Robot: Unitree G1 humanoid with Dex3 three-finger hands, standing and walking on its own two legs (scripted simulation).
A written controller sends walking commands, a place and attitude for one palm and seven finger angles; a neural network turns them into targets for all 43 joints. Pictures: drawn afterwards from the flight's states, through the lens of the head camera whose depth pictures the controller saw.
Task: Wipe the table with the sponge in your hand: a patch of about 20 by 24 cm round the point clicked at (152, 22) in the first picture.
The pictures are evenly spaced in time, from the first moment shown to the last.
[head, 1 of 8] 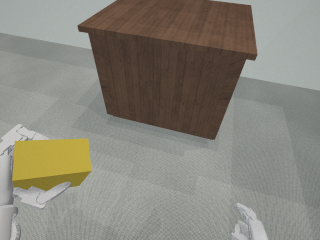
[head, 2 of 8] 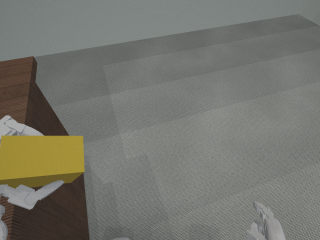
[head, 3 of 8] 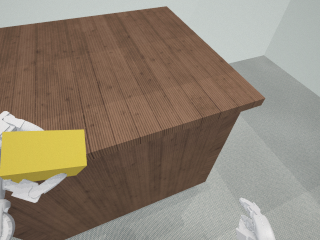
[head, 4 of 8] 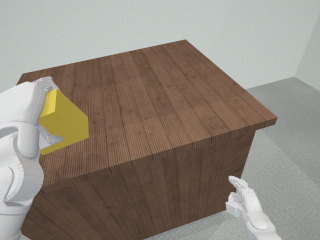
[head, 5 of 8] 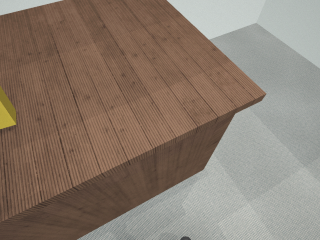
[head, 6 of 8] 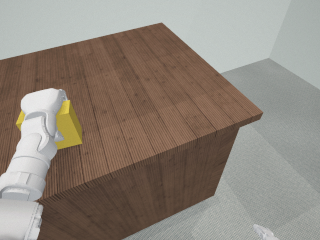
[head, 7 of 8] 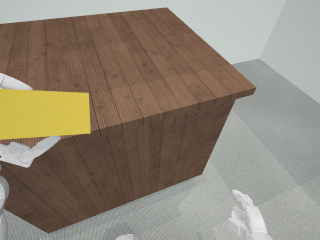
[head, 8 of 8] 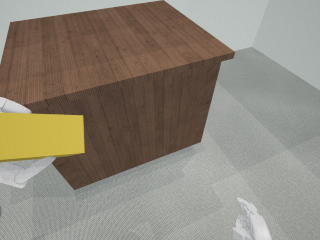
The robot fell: no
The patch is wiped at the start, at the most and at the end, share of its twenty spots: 0.00 0.85 0.85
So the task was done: no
